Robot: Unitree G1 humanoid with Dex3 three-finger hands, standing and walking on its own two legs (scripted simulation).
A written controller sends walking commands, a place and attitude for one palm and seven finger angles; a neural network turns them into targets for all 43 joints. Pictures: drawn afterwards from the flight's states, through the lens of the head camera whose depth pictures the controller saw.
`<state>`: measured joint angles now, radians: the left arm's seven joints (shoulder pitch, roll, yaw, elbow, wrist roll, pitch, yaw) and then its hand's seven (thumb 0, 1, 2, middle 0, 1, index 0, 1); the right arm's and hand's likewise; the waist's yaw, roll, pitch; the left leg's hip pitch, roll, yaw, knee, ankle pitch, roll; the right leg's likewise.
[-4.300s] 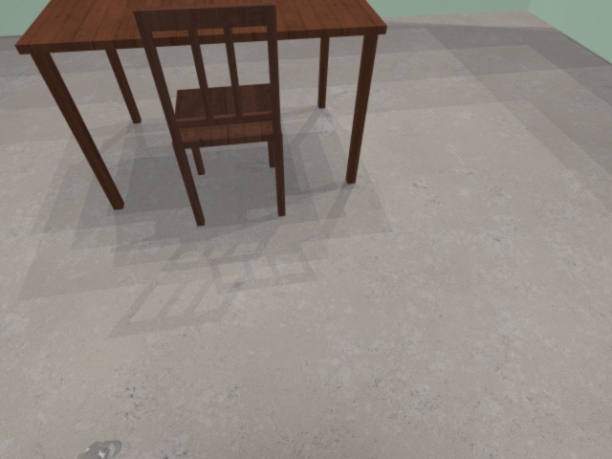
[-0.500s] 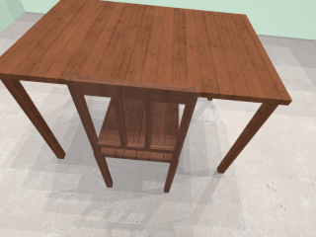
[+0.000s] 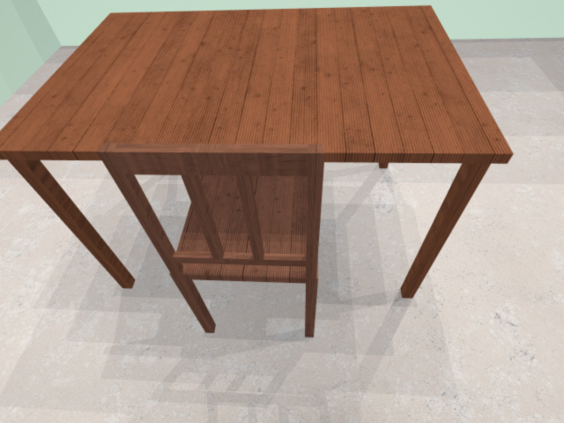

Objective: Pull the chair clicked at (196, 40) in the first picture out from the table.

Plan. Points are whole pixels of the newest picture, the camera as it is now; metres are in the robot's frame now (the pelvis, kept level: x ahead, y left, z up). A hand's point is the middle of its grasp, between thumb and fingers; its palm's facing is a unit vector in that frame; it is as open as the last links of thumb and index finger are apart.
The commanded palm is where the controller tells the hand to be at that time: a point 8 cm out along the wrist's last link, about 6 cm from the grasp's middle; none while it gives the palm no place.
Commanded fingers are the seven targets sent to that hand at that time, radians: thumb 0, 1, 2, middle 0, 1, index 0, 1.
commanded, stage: come to a stop and stand still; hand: left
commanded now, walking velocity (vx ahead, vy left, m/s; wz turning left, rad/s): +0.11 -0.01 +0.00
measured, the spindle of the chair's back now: (206, 219) +0.51 +0.21 -0.10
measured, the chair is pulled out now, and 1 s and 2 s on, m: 0.00 0.00 0.00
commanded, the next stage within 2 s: look again from close up in 0.30 s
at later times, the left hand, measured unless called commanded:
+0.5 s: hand out of the picture -0.03 +0.18 -0.17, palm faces +0.00 -0.98 -0.21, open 7.4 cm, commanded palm none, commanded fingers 0.00 0.90 0.90 -0.20 -0.30 -0.20 -0.30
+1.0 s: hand out of the picture +0.01 +0.21 -0.18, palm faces +0.04 -0.98 -0.21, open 7.4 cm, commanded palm none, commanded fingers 0.00 0.90 0.90 -0.20 -0.30 -0.20 -0.30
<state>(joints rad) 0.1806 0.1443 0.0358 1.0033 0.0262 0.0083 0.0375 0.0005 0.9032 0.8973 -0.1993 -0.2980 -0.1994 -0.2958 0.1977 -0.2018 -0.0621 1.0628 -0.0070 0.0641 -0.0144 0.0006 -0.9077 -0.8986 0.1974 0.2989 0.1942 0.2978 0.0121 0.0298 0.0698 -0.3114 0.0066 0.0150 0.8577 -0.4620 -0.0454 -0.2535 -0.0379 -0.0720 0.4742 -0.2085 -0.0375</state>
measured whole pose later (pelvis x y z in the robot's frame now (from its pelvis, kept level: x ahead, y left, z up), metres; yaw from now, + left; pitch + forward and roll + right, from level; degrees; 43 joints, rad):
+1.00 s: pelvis -0.01 +0.03 +0.00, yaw -1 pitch -1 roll +0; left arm 0.27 0.16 0.01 1.06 0.02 -0.02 0.04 0.00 0.91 0.90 -0.20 -0.30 -0.20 -0.30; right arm 0.18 -0.17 -0.02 1.08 -0.01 -0.02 -0.03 0.00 -0.91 -0.90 0.20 0.30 0.20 0.30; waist 0.01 0.00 0.02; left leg -0.15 0.02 0.04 0.50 -0.32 0.00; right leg -0.17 0.00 -0.05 0.48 -0.29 -0.01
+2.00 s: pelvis -0.04 +0.08 +0.00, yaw -2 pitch -2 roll +0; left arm 0.34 0.10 0.01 1.12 0.02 -0.01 0.04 0.00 0.90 0.90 -0.20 -0.30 -0.20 -0.30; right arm 0.29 -0.12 -0.01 1.15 -0.01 -0.02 -0.03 0.00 -0.91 -0.90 0.20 0.30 0.20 0.30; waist 0.00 -0.01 0.04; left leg -0.15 -0.05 0.09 0.44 -0.26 0.08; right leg -0.20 -0.07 0.00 0.47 -0.24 0.04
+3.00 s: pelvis +0.07 +0.05 -0.02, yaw +0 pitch -1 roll +0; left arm 0.14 0.16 0.04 0.95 0.04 0.03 0.04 0.00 0.90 0.90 -0.20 -0.30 -0.20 -0.30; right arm 0.16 -0.21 -0.06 0.97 -0.01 0.02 -0.02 0.00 -0.91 -0.90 0.20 0.30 0.19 0.30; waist -0.01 -0.02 0.11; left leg -0.30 0.01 0.06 0.68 -0.38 -0.04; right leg -0.40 -0.08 -0.03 0.62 -0.19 0.04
